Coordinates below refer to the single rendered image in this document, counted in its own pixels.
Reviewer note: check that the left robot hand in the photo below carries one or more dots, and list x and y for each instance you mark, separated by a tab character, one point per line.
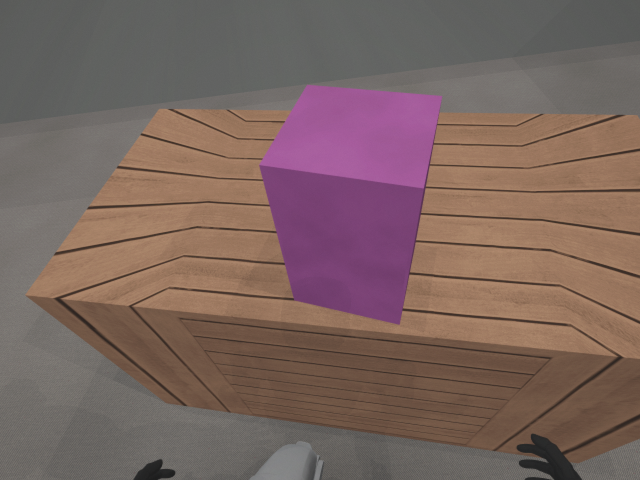
152	471

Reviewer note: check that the pedestal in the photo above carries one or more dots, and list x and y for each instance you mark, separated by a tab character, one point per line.
521	314

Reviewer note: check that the carton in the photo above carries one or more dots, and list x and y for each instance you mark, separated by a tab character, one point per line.
345	178

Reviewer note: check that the left robot thigh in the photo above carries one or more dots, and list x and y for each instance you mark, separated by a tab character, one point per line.
291	462

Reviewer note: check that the right robot hand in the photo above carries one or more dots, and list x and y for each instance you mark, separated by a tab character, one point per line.
558	467

